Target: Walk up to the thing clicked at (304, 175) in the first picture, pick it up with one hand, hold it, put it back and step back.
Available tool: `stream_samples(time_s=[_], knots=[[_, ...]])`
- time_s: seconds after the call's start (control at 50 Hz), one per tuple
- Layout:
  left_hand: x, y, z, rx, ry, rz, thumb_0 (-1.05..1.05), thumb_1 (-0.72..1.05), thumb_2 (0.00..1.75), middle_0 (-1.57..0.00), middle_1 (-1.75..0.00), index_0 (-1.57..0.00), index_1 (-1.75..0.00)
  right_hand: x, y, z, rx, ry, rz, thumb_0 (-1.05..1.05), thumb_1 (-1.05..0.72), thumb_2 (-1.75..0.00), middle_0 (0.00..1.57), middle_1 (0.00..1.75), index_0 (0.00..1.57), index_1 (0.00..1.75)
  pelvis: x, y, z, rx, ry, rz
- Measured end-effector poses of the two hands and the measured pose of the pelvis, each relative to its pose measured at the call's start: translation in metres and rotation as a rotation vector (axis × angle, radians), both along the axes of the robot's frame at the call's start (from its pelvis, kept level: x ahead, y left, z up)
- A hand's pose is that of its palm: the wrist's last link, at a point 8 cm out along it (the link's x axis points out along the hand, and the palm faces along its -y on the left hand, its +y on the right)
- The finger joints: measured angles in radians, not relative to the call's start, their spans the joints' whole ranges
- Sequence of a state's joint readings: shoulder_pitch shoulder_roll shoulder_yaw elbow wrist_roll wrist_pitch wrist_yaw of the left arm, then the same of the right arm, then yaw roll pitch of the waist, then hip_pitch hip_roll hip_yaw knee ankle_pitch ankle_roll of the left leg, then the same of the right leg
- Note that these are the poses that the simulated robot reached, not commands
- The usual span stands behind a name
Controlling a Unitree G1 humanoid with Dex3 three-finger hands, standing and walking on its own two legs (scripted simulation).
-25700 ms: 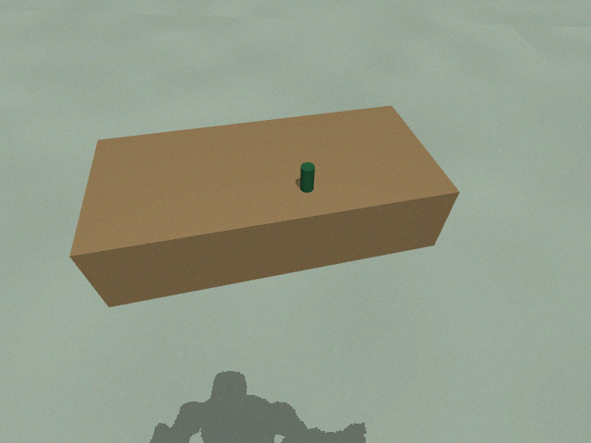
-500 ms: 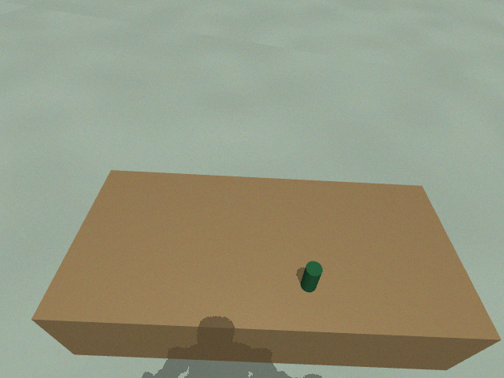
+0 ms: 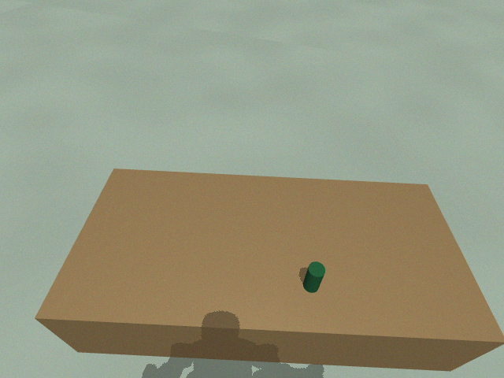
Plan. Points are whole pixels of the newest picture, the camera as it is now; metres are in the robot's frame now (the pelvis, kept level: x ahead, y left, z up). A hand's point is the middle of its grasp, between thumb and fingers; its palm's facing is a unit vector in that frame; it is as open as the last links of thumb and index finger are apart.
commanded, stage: stand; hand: right
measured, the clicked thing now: (313, 277) +0.50 -0.19 -0.40
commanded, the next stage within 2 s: none
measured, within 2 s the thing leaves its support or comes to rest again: neither
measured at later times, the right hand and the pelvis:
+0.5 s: hand out of the picture +0.06 -0.26 -0.16, palm faces -0.02 +0.94 -0.34, open 7.5 cm; pelvis +0.00 -0.01 +0.00, yaw +0 degrees
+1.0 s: hand out of the picture +0.09 -0.26 -0.16, palm faces -0.03 +0.94 -0.34, open 7.4 cm; pelvis +0.01 -0.01 +0.00, yaw +1 degrees
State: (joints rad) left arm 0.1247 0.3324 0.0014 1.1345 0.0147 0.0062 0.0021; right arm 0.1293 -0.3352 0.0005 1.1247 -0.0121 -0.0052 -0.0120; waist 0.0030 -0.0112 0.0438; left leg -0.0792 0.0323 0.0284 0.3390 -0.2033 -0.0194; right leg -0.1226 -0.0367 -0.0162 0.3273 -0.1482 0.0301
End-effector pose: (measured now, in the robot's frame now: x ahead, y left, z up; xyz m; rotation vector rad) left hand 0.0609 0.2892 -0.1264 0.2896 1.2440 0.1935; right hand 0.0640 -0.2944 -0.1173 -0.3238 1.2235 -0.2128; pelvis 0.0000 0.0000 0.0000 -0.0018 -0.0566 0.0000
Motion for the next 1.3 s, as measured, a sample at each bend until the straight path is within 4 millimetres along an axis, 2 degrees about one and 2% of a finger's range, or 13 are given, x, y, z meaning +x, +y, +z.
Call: stream_samples(time_s=[0.08,0.16,0.26,0.38,0.58,0.98,1.3], knots=[[0.002,-0.001,0.001,0.001,-0.009,0.000,0.01,0.90,0.90,-0.20,-0.30,-0.20,-0.30,0.001,-0.001,0.000,0.001,-0.003,0.003,0.00,-0.05,-0.59,0.18,0.26,0.18,0.25,0.000,-0.001,0.000,0.000,-0.001,0.002],[0.004,-0.001,0.003,0.003,-0.018,-0.001,0.01,0.90,0.90,-0.20,-0.30,-0.20,-0.30,0.002,-0.002,0.000,0.004,-0.008,0.003,0.00,-0.34,-0.74,0.19,0.28,0.19,0.28,-0.001,-0.002,0.000,0.000,-0.003,0.003],[0.003,-0.001,0.004,0.005,-0.019,0.000,0.01,0.90,0.90,-0.20,-0.30,-0.20,-0.30,0.000,-0.003,-0.001,0.009,-0.003,0.003,0.00,-0.65,-0.84,0.20,0.29,0.20,0.29,-0.002,-0.003,0.000,0.000,0.000,0.004],[-0.001,0.000,0.003,0.008,-0.004,0.004,0.01,0.90,0.90,-0.20,-0.30,-0.20,-0.30,-0.003,-0.004,-0.002,0.011,0.013,0.001,0.00,-0.82,-0.88,0.20,0.30,0.20,0.30,-0.001,-0.005,0.000,0.000,0.005,0.004],[-0.002,-0.001,0.003,0.009,0.017,0.008,0.01,0.90,0.90,-0.20,-0.30,-0.20,-0.30,-0.003,-0.006,-0.004,0.013,0.039,0.000,0.00,-0.89,-0.90,0.20,0.30,0.20,0.30,0.004,-0.006,0.000,0.000,0.014,0.007],[0.021,-0.002,0.006,0.011,-0.023,0.004,0.01,0.90,0.90,-0.20,-0.30,-0.20,-0.30,0.021,-0.007,-0.002,0.013,0.007,0.020,0.00,-0.90,-0.90,0.20,0.30,0.20,0.30,0.014,-0.007,0.001,-0.001,0.019,0.016],[0.021,-0.002,0.006,0.013,-0.014,0.014,0.01,0.90,0.90,-0.20,-0.30,-0.20,-0.30,0.027,-0.008,-0.002,0.013,0.007,0.026,0.00,-0.90,-0.90,0.20,0.30,0.20,0.30,0.017,-0.009,0.001,0.001,0.016,0.020]])
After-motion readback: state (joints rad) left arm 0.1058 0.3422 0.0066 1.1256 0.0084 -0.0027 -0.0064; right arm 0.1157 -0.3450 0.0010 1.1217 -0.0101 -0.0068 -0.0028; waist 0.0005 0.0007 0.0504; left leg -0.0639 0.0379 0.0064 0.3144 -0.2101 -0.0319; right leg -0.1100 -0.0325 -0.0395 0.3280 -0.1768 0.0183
